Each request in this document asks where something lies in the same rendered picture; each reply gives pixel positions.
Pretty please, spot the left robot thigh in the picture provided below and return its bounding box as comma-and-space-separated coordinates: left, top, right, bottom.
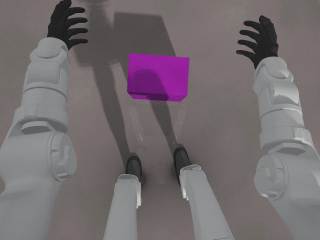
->
103, 178, 141, 240

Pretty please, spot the left robot upper arm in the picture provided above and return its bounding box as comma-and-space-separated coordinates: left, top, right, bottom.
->
0, 131, 77, 240

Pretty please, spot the right robot upper arm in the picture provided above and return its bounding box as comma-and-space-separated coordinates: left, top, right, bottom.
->
253, 152, 320, 240

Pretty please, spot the left robot forearm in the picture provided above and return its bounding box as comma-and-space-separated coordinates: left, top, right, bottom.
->
0, 37, 71, 182

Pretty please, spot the right robot forearm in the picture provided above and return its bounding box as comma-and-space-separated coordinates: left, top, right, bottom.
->
252, 56, 320, 161

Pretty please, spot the robot right hand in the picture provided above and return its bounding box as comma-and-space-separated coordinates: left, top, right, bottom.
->
236, 15, 279, 70

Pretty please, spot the carton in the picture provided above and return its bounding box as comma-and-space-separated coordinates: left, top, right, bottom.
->
127, 53, 190, 102

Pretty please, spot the robot left hand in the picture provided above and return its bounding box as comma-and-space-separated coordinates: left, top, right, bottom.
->
47, 0, 88, 51

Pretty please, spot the robot right shin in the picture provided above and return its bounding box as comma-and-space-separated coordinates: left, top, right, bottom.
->
180, 164, 207, 178

